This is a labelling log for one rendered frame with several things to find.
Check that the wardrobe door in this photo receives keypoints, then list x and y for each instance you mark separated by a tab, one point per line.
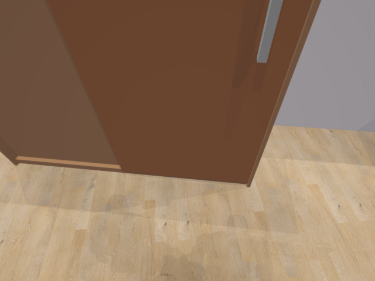
45	109
176	83

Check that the handle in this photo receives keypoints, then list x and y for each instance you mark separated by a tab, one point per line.
271	20

